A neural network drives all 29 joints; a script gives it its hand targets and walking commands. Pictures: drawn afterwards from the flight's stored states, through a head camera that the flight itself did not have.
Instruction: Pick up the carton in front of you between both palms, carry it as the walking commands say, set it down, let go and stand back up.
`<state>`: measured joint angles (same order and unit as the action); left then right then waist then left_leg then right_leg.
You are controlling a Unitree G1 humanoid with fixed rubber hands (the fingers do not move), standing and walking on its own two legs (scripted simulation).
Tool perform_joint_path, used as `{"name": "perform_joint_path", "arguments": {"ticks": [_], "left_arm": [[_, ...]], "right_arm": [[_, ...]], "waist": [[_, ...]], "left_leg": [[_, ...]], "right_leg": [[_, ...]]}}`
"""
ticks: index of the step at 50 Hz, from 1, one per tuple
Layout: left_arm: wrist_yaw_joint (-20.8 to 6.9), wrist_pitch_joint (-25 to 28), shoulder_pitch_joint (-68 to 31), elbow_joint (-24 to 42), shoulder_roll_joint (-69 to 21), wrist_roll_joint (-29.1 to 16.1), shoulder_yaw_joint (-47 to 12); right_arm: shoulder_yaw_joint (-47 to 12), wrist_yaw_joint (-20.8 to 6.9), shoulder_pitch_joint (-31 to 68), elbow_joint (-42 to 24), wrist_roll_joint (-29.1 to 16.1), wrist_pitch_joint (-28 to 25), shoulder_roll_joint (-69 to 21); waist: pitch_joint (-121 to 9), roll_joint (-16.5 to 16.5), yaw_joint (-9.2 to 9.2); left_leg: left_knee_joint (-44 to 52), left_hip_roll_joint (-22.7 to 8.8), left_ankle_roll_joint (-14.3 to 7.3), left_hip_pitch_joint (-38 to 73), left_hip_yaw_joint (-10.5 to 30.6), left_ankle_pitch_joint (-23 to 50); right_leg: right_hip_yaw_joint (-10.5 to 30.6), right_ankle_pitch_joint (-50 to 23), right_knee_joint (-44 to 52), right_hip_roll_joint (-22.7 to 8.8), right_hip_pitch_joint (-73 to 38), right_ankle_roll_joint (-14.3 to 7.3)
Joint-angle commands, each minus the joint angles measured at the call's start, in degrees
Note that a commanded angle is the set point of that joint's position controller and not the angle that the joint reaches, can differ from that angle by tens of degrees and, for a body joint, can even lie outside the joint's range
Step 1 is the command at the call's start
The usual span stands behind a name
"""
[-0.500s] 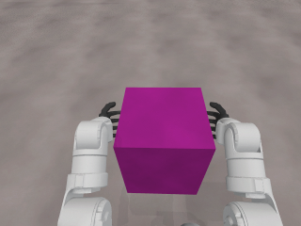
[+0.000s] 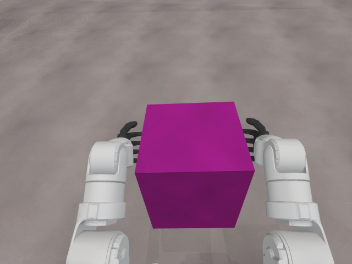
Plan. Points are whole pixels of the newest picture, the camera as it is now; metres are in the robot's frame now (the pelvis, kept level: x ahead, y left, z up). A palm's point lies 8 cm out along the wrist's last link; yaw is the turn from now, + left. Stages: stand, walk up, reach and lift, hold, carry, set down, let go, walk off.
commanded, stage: carry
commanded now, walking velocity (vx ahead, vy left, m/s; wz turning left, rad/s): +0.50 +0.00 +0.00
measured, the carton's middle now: (191, 167) +0.36 +0.01 +0.01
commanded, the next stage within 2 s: none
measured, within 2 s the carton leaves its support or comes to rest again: neither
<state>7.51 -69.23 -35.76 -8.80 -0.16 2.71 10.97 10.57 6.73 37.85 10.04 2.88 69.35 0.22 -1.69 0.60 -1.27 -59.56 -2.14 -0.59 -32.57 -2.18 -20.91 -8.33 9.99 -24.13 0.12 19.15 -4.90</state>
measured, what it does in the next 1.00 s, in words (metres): walks ahead: left foot, then right foot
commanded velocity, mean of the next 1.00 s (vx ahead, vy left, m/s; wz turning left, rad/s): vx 0.50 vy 0.00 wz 0.00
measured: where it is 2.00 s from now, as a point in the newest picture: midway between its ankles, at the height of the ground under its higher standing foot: (193, 132)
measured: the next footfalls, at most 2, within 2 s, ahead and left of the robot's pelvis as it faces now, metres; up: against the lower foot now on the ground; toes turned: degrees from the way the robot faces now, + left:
left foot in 0.28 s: +0.34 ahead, +0.12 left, +0.00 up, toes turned +7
right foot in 0.70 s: +0.62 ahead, -0.12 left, +0.00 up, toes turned -13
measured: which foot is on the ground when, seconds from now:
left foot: up 0.00-0.26, down 0.28-0.74, up 0.76-1.00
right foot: down 0.00-0.30, up 0.32-0.68, down 0.70-1.00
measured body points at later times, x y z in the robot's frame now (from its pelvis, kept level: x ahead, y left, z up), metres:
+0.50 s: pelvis +0.31 +0.04 +0.01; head +0.31 +0.05 +0.46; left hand +0.60 +0.17 +0.07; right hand +0.58 -0.13 +0.08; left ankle +0.30 +0.12 -0.74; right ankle +0.33 -0.10 -0.69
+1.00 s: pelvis +0.61 -0.02 +0.01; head +0.59 -0.03 +0.46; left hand +0.88 +0.13 +0.08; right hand +0.89 -0.17 +0.08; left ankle +0.70 +0.13 -0.69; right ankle +0.58 -0.11 -0.74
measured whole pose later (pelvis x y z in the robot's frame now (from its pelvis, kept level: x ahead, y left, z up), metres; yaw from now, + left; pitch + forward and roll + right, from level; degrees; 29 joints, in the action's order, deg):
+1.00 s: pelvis +0.61 -0.02 +0.01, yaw +0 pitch +4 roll +1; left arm 4.8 -69.5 -7.5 17.4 -7.5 6.5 5.7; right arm 5.4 4.7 8.5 -17.5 7.4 69.7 -7.6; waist -7.6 0.6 -1.5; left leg -42.4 -6.5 0.9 -33.4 -5.8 -11.1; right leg -12.6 11.2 -16.4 -2.1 9.3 -2.2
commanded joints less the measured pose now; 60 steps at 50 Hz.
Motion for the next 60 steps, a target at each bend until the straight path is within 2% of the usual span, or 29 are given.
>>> {"name": "perform_joint_path", "arguments": {"ticks": [1, 10, 12, 13, 14, 15, 16, 17, 18, 19, 21, 25, 31, 33, 35, 36, 37, 38, 39, 41, 42, 43, 45, 49, 55, 57, 58, 59, 60], "left_arm": [[-14.0, 2.3, -46.0, 12.9, -65.1, -27.2, -35.3], [-15.7, -0.3, -27.4, 14.9, -63.1, -21.0, -36.7], [-16.1, -0.6, -22.7, 15.8, -63.1, -19.9, -37.7], [-16.3, -0.8, -20.6, 16.6, -63.0, -19.6, -38.4], [-16.3, -0.9, -17.8, 19.3, -62.4, -19.2, -39.8], [-16.7, -1.6, -19.5, 19.9, -63.6, -19.6, -40.5], [-17.2, -1.6, -18.3, 20.7, -63.8, -19.9, -41.6], [-17.4, -1.1, -17.6, 21.5, -65.0, -20.5, -42.6], [-17.5, -0.5, -16.3, 22.8, -65.3, -20.5, -43.1], [-17.5, 0.2, -15.0, 24.3, -65.9, -20.6, -43.9], [-16.8, 1.1, -12.1, 27.7, -65.1, -20.1, -44.8], [-15.7, 1.4, -3.8, 32.1, -63.9, -18.9, -46.5], [-16.0, -1.2, 0.9, 32.3, -57.3, -18.3, -45.7], [-16.4, -2.0, 1.3, 30.9, -55.7, -18.2, -44.9], [-16.6, -2.5, 1.8, 28.5, -54.5, -18.0, -43.9], [-16.6, -2.7, 2.6, 27.0, -53.8, -17.7, -43.2], [-16.7, -2.4, 1.6, 25.2, -53.0, -17.0, -42.0], [-16.7, -2.1, 1.9, 24.2, -54.7, -17.3, -42.1], [-16.9, -1.9, 0.5, 25.4, -56.5, -18.1, -42.6], [-17.3, -0.9, -2.7, 27.5, -60.5, -19.6, -44.3], [-17.5, -0.4, -3.9, 28.6, -61.9, -20.3, -45.0], [-17.8, 0.0, -4.6, 29.3, -62.8, -20.9, -45.6], [-18.2, 0.5, -3.6, 29.8, -62.6, -21.4, -46.0], [-18.2, 0.4, -1.4, 32.4, -60.2, -21.8, -46.4], [-17.2, -1.4, 1.5, 31.8, -55.3, -19.7, -45.1], [-17.1, -2.1, 1.2, 30.7, -54.5, -19.2, -44.9], [-17.0, -2.3, 1.1, 30.3, -54.1, -19.0, -44.9], [-16.9, -2.5, 0.8, 29.9, -53.3, -18.8, -44.7], [-16.9, -3.2, -1.3, 31.5, -53.7, -19.5, -45.4]], "right_arm": [[-35.2, -10.4, 39.3, -9.9, -23.6, -2.5, -66.5], [-38.3, -12.5, 24.4, -14.4, -20.3, -0.1, -65.9], [-38.9, -13.7, 20.1, -15.2, -19.9, 0.5, -66.0], [-39.1, -14.2, 17.6, -15.4, -19.8, 0.6, -66.0], [-39.0, -14.6, 12.0, -15.8, -19.3, 0.9, -65.3], [-38.9, -14.8, 13.5, -16.6, -17.7, 0.3, -63.8], [-39.1, -14.9, 11.0, -16.7, -17.5, 0.0, -64.4], [-40.2, -15.1, 10.3, -20.0, -17.9, -0.1, -64.8], [-41.4, -15.3, 9.9, -22.8, -18.5, -0.4, -66.0], [-42.8, -15.6, 10.2, -25.8, -19.2, -0.8, -66.5], [-44.4, -16.2, 8.5, -28.8, -20.9, -1.3, -68.3], [-44.9, -17.0, 0.3, -31.7, -21.4, -1.1, -64.7], [-44.2, -16.9, -4.8, -31.4, -19.8, 0.9, -57.8], [-43.9, -16.7, -4.8, -30.2, -19.0, 1.7, -56.3], [-43.7, -16.6, -4.1, -29.3, -18.8, 2.3, -55.0], [-43.3, -16.5, -3.2, -28.8, -18.7, 2.6, -53.6], [-44.2, -16.4, -0.4, -29.8, -19.6, 3.2, -54.3], [-44.6, -16.6, 0.7, -29.2, -20.0, 3.3, -54.9], [-45.1, -16.8, 1.5, -28.2, -20.4, 2.9, -57.3], [-45.0, -17.1, 1.6, -27.8, -20.7, 1.6, -60.7], [-45.2, -17.0, 1.6, -28.2, -20.6, 1.0, -61.9], [-45.6, -16.8, 1.6, -28.7, -20.3, 0.5, -62.6], [-45.9, -16.2, 0.2, -29.0, -19.5, -0.3, -63.9], [-45.8, -15.4, -3.0, -30.9, -18.5, -0.7, -62.5], [-44.8, -15.3, -4.1, -31.8, -18.7, 1.5, -57.2], [-44.1, -15.6, -4.4, -30.5, -18.7, 2.1, -56.1], [-43.6, -15.8, -5.0, -29.6, -18.6, 2.3, -55.5], [-43.0, -15.9, -5.6, -28.6, -18.6, 2.5, -55.2], [-42.1, -16.1, -5.8, -26.6, -17.7, 2.0, -55.0]], "waist": [[-27.1, -7.2, 0.48], [-21.1, -9.3, -0.84], [-21.8, -8.6, 0.29], [-24.2, -6.9, 1.20], [-28.4, -2.4, 2.28], [-33.0, 10.8, 2.65], [-29.6, 16.0, 3.04], [-27.5, 12.5, 2.82], [-26.3, 6.6, 2.72], [-24.0, 3.0, 2.45], [-22.4, 4.6, 2.19], [-20.4, 7.7, 2.05], [-13.4, 8.3, 2.47], [-11.6, 7.9, 2.45], [-14.2, 4.6, 1.37], [-16.9, -0.1, -0.05], [-20.7, -15.2, -0.51], [-19.4, -18.9, -0.65], [-19.6, -13.7, -0.08], [-19.4, -3.6, 0.41], [-18.8, -3.1, 0.67], [-18.7, -4.8, 0.77], [-17.7, -7.4, 0.78], [-15.5, -7.6, 0.41], [-11.7, -8.6, -0.08], [-11.7, -7.5, 0.70], [-14.0, -5.3, 1.36], [-17.2, -2.1, 2.54], [-21.4, 13.0, 3.36]], "left_leg": [[7.6, -1.7, 1.1, -4.8, -0.5, 3.0], [32.9, 1.6, 0.9, -0.2, -6.9, 18.0], [40.2, 3.4, 0.1, 11.6, -10.5, 21.7], [39.6, 2.6, -0.9, 24.1, -10.6, 21.2], [37.9, -5.8, -3.3, 37.8, 0.1, 20.3], [37.2, -19.2, -12.0, 52.4, 22.5, 21.6], [40.0, -21.2, -15.4, 54.7, 30.1, 25.3], [40.2, -21.1, -14.9, 52.7, 26.0, 27.6], [40.6, -20.0, -12.9, 49.1, 22.2, 28.5], [42.6, -18.9, -10.5, 44.3, 18.2, 26.0], [46.5, -16.5, -8.1, 37.4, 11.0, 20.8], [48.7, -13.1, -7.7, 34.9, 3.5, 19.2], [47.3, -11.5, -5.4, 33.6, -2.0, 24.5], [44.2, -11.3, -4.4, 32.8, -3.1, 24.6], [30.8, -8.2, -2.1, 26.0, -8.0, 28.7], [19.2, -6.4, -0.1, 17.9, -9.0, 21.8], [1.5, -0.1, 2.8, 2.5, -8.4, 9.7], [-7.2, 2.5, 2.1, -7.6, -3.4, -7.5], [-12.3, -1.2, 0.4, -9.2, 0.9, -7.9], [-9.9, -5.4, -0.6, -7.6, 2.7, -2.0], [-5.2, -6.5, -0.4, -5.1, 2.7, 1.6], [-1.4, -5.9, -0.1, -2.9, 1.1, 3.8], [5.7, -5.5, 0.8, -1.4, -1.1, 6.0], [21.0, -4.4, 1.8, -1.0, -4.4, 12.4], [31.7, -2.6, 0.8, 3.5, -8.6, 17.7], [35.4, -0.7, 0.0, 10.7, -11.8, 15.4], [35.6, 0.9, -0.4, 19.7, -13.7, 12.5], [35.6, -3.5, -1.5, 31.8, -6.9, 9.5], [42.3, -17.4, -9.1, 43.3, 18.6, 2.1]], "right_leg": [[15.5, -12.9, 9.0, -15.5, -24.6, -5.9], [5.5, -33.8, 4.5, -11.6, -31.9, -1.4], [2.0, -37.5, -2.7, -10.2, -28.0, 1.0], [0.3, -34.3, -9.2, -9.1, -20.5, 2.6], [-0.1, -18.3, -19.4, -8.3, -9.8, 4.8], [0.5, -2.1, -34.1, -2.5, 8.5, 6.8], [3.8, 19.2, -42.1, 1.4, 21.8, 6.3], [7.0, 20.2, -46.5, -1.3, 25.1, 5.1], [8.3, 18.2, -44.8, -3.9, 24.8, 4.7], [8.6, 14.5, -40.0, -5.8, 23.3, 4.8], [6.4, 11.2, -31.3, -5.9, 17.7, 5.8], [2.5, 3.8, -17.8, -5.0, 14.4, 7.4], [-1.9, -7.0, -5.1, -3.6, 10.1, 5.9], [-3.6, -6.1, -2.3, -3.0, 6.3, 5.0], [-7.1, -1.2, -0.9, -0.6, -9.3, 3.9], [2.2, 3.2, 0.4, -6.9, -19.5, 2.8], [28.1, 11.4, 7.1, -20.5, -30.1, -4.7], [38.2, 4.3, 11.7, -24.6, -32.0, -8.1], [33.5, -0.9, 10.1, -24.1, -30.1, -7.9], [24.5, -0.2, 10.5, -21.6, -22.8, -4.8], [19.9, 3.2, 12.7, -20.2, -18.7, -2.8], [16.1, 5.3, 14.1, -19.0, -16.5, -1.8], [11.7, 6.5, 16.5, -17.9, -14.8, -1.8], [6.6, 1.7, 17.2, -16.2, -17.2, -2.2], [2.2, -6.7, 12.6, -14.7, -20.5, -0.4], [-0.2, -9.1, 5.8, -13.5, -19.1, 0.9], [-3.0, -12.5, -2.2, -11.5, -15.6, 2.2], [-4.4, -10.2, -13.1, -9.9, -7.2, 4.5], [-4.3, 0.8, -31.0, -3.4, 8.2, 7.8]]}}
